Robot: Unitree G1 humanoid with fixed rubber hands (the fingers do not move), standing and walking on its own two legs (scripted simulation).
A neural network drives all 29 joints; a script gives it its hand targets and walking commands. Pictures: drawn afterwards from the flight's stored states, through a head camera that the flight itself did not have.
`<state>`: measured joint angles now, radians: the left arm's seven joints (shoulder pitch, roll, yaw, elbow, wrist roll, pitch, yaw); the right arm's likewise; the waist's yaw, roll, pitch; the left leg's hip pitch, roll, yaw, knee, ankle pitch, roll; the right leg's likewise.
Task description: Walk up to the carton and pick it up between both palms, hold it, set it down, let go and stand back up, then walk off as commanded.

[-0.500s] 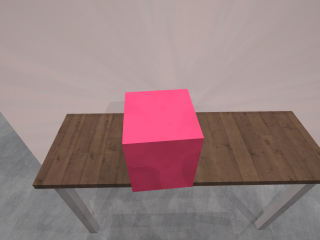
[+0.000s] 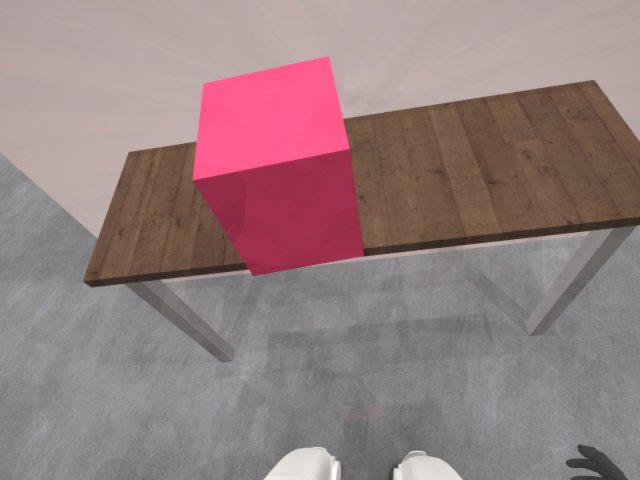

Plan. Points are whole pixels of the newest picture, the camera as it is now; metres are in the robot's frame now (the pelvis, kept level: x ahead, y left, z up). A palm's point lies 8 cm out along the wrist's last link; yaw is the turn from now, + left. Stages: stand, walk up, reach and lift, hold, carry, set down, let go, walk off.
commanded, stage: walk off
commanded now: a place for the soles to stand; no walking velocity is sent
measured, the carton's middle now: (288, 174) +0.57 +0.10 +0.00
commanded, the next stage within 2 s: stand in 1.98 s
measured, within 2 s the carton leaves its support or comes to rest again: neither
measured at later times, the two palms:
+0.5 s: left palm out of the picture -0.10 +0.35 -0.14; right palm out of the picture -0.16 -0.26 -0.13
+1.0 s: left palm out of the picture -0.34 +0.35 -0.13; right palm out of the picture -0.31 -0.26 -0.14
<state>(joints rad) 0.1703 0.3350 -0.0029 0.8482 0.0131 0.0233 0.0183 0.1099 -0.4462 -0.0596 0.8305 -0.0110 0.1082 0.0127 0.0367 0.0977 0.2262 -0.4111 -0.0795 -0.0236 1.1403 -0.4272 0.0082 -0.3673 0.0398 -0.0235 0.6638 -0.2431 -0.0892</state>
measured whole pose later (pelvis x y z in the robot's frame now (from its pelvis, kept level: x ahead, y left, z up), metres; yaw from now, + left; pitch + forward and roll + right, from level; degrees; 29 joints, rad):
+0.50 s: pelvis -0.21 +0.05 -0.03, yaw +0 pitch -10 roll -1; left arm 0.12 0.39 0.03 0.81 0.01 0.08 0.02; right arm 0.23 -0.37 -0.06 0.85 -0.03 0.09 0.01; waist 0.00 -0.02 0.27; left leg -0.27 -0.06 -0.01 0.90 -0.47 0.06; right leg -0.63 0.12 0.05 1.15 -0.37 -0.06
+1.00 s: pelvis -0.40 +0.04 -0.03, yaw +2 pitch -8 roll +0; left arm 0.23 0.36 0.03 0.81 0.01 0.06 0.02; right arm 0.21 -0.39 -0.06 0.76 -0.02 0.09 -0.01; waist 0.00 0.04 0.26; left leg -0.58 -0.08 -0.07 1.13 -0.45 0.04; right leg -0.21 0.07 0.03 0.90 -0.54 -0.06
